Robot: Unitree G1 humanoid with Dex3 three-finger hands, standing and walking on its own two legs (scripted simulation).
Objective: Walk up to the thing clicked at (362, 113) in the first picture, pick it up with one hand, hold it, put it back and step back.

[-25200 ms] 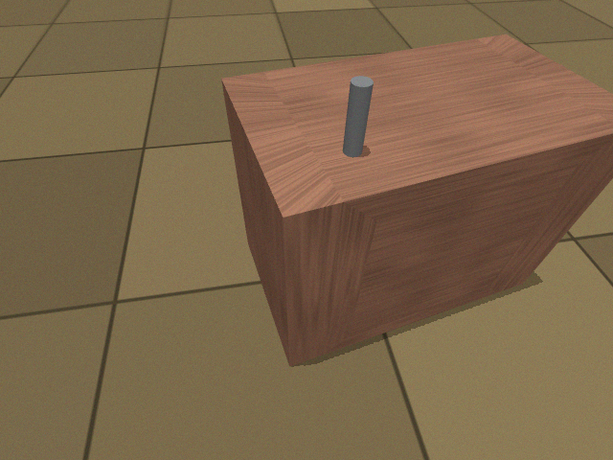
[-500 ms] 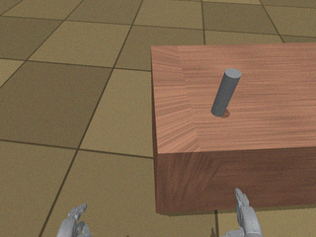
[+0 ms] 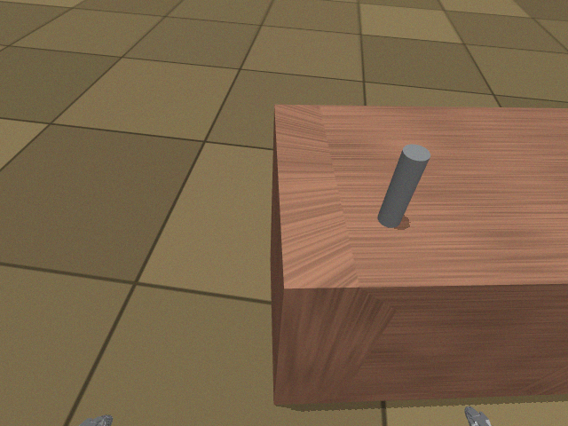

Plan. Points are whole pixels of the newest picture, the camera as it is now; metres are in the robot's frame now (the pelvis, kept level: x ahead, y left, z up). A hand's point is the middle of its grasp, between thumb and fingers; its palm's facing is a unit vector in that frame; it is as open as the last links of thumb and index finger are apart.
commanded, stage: home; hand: right
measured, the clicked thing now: (401, 189) +0.49 -0.21 +0.06
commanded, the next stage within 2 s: stand in 1.58 s
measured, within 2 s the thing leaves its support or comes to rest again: neither
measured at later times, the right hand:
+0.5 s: hand out of the picture +0.02 -0.25 -0.15, palm faces -0.06 +0.93 -0.35, open 17.5 cm
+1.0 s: hand out of the picture +0.06 -0.25 -0.14, palm faces -0.04 +0.93 -0.36, open 17.4 cm
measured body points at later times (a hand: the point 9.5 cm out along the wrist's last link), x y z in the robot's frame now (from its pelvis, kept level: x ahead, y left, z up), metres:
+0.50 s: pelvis -0.03 +0.00 +0.01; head -0.03 +0.01 +0.46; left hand +0.02 +0.30 -0.13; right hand +0.03 -0.30 -0.12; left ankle -0.01 +0.13 -0.74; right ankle -0.02 -0.13 -0.74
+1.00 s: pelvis -0.02 +0.00 +0.01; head -0.02 +0.01 +0.46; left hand +0.05 +0.30 -0.12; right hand +0.06 -0.30 -0.12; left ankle -0.01 +0.13 -0.74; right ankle -0.02 -0.13 -0.74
